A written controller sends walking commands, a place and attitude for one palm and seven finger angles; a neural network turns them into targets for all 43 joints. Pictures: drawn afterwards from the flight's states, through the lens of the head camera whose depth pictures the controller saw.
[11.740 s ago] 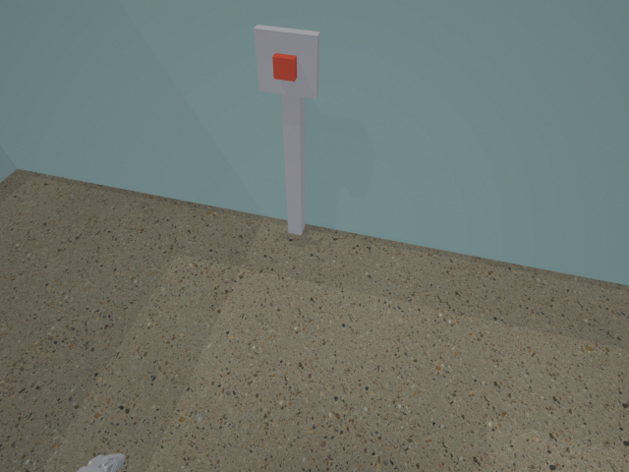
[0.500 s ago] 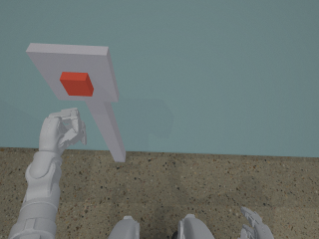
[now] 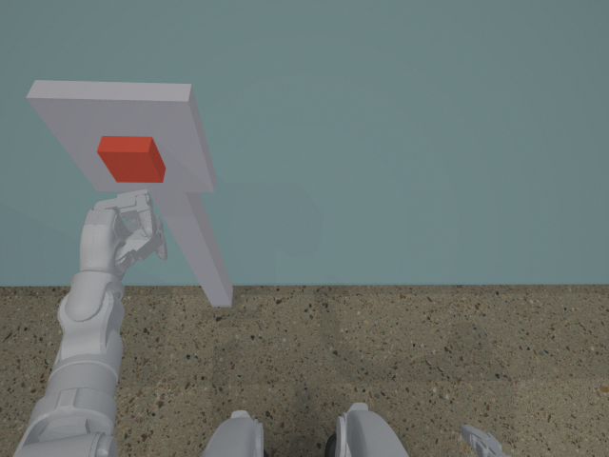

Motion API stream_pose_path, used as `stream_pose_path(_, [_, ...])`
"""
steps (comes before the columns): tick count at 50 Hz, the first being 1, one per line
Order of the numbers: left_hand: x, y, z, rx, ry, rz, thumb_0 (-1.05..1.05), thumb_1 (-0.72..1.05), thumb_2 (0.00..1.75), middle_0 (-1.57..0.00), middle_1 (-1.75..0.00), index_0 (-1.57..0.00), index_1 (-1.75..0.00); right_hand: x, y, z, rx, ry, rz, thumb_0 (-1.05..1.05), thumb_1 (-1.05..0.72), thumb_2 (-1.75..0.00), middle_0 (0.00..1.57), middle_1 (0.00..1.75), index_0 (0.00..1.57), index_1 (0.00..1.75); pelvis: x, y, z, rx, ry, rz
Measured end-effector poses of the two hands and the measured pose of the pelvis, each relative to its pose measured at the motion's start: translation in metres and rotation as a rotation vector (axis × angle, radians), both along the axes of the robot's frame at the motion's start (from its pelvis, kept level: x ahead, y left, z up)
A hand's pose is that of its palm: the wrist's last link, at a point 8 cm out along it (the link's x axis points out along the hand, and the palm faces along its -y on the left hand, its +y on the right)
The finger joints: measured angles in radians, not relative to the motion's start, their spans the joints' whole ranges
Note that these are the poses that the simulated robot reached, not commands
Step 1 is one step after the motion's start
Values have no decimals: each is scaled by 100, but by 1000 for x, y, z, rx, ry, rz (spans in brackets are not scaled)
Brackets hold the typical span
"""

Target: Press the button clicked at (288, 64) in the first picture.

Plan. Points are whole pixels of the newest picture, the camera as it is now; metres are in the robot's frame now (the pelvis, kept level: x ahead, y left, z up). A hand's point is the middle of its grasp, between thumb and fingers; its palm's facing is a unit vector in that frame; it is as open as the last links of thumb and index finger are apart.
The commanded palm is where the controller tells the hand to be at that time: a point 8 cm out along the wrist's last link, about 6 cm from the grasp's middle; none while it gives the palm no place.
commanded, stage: aim a knuckle at the button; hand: left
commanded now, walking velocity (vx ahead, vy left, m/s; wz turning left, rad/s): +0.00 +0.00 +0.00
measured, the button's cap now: (134, 158) +0.49 +0.23 +0.06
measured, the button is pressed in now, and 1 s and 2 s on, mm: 0 0 14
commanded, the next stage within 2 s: press the button with the knuckle in 0.40 s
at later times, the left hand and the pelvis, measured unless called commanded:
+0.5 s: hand (153, 237) +0.38 +0.20 +0.03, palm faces +0.02 -1.00 -0.03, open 3.1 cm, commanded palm +0.36 +0.24 +0.04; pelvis +0.00 +0.00 +0.00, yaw +1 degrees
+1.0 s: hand (159, 210) +0.42 +0.19 +0.03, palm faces +0.01 -1.00 -0.02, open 3.1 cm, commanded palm +0.40 +0.24 +0.04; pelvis +0.00 +0.00 -0.01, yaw +0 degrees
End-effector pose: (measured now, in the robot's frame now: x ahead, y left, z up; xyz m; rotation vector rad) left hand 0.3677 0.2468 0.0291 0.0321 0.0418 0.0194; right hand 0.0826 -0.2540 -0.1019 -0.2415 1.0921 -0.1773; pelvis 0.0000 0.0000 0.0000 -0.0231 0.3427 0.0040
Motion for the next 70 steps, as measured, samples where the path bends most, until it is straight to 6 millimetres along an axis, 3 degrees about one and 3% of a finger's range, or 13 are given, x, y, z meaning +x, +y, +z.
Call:
stream_pose_path(17, [-3,-5,2,-7,-21,-10,1,90,90,-130,-150,-130,-150,27,3,4,-6,-62,35,1,-91,-90,20,30,20,30,0,2,0,-3,-7,8])
stream_pose_path(26, [-6,3,5,-3,-25,-4,2,90,90,-130,-150,-130,-150,27,4,3,-2,-58,40,1,-91,-90,20,30,20,30,0,1,0,-5,-8,11])
stream_pose_path(32, [-3,0,4,-11,-21,-12,1,90,90,-130,-150,-131,-150,23,3,1,-7,-41,39,1,-91,-90,20,30,20,30,-1,1,-1,-6,-8,15])
stream_pose_path(50, [35,1,6,-10,-22,-13,2,90,90,-130,-150,-130,-150,-10,-4,-5,-28,46,-3,1,-91,-90,20,30,20,30,-4,1,-5,-9,19,9])
stream_pose_path(70, [49,7,2,-7,-21,-10,-3,81,93,-130,-150,-132,-150,-32,-4,-13,-47,117,3,1,-91,-90,20,30,20,30,-15,2,-12,-18,36,23])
